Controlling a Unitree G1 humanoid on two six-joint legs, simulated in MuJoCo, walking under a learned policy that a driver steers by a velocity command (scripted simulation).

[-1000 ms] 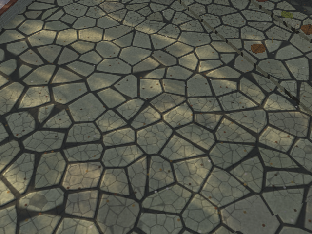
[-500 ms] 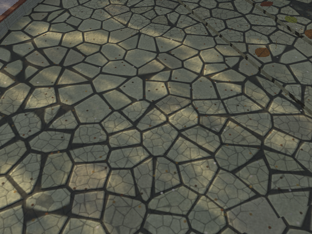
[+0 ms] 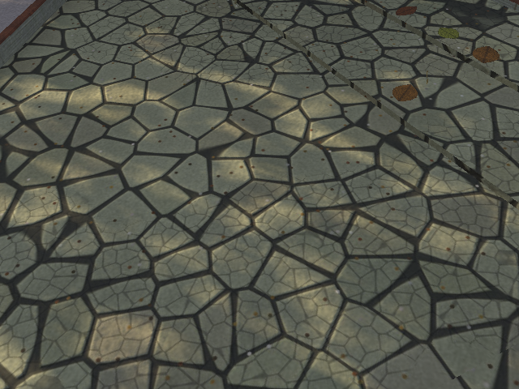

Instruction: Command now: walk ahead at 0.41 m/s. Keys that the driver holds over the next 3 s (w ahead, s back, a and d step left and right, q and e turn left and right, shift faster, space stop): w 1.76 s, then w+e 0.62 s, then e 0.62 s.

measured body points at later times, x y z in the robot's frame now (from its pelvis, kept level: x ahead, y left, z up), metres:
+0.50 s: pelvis +0.23 -0.04 -0.01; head +0.26 -0.06 +0.44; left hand +0.12 +0.20 -0.14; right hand +0.46 -0.26 -0.11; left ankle +0.44 +0.10 -0.71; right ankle +0.06 -0.12 -0.74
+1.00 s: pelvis +0.55 -0.01 -0.02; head +0.58 -0.02 +0.43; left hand +0.75 +0.22 -0.13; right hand +0.54 -0.28 -0.17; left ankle +0.46 +0.08 -0.76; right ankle +0.75 -0.17 -0.72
